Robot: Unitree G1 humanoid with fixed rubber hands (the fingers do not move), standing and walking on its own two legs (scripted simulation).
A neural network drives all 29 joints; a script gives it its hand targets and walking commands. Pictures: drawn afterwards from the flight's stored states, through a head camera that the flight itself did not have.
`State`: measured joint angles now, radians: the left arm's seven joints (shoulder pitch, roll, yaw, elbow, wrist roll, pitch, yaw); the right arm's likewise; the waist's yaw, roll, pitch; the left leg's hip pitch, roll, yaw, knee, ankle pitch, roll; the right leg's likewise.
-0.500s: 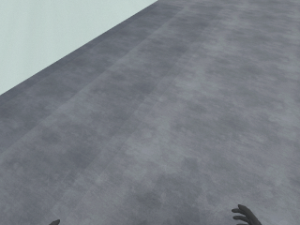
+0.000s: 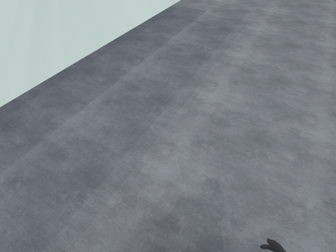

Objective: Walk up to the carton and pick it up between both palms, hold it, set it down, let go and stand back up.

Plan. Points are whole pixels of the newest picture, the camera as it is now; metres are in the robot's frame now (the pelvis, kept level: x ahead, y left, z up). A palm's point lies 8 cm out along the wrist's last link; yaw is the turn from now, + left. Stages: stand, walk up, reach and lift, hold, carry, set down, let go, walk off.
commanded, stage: stand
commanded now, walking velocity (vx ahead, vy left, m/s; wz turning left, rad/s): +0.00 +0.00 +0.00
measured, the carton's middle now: out of the picture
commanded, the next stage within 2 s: walk up in 1.10 s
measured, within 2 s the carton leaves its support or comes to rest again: neither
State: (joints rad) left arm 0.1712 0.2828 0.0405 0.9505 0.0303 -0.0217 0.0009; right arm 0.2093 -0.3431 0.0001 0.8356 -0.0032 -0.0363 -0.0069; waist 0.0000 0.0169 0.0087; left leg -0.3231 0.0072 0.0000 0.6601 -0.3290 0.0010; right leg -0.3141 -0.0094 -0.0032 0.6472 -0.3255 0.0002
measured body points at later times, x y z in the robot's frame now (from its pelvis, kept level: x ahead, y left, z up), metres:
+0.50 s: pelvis +0.00 +0.00 +0.01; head +0.00 -0.01 +0.46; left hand +0.07 +0.28 -0.12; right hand +0.09 -0.30 -0.11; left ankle +0.01 +0.12 -0.72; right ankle +0.01 -0.13 -0.72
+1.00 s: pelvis +0.00 +0.00 +0.02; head +0.00 +0.00 +0.47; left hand +0.07 +0.28 -0.12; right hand +0.09 -0.29 -0.11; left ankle +0.01 +0.12 -0.72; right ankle +0.01 -0.13 -0.72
